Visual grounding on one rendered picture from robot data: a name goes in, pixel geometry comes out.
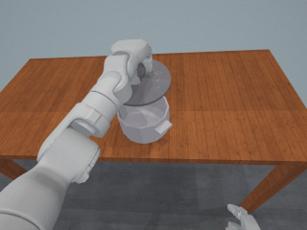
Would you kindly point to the pot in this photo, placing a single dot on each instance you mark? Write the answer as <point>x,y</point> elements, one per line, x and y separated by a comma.
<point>145,124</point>

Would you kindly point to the lid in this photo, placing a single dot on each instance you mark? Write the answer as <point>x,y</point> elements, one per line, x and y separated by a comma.
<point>153,86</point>

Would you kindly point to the knob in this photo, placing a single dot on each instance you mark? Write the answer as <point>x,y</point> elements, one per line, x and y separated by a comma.
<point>141,70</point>

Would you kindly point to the robot right hand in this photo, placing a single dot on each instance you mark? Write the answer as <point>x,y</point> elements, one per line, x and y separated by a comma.
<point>248,222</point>

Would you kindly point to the table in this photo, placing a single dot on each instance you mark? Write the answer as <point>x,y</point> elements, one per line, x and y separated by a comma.
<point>225,107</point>

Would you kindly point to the robot left hand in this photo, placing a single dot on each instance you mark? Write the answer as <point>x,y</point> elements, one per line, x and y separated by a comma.
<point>141,49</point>

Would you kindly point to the robot left forearm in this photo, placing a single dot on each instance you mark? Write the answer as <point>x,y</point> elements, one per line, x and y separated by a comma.
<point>92,116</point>

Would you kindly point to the left robot upper arm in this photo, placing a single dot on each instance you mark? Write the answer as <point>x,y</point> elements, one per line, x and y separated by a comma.
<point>34,199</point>

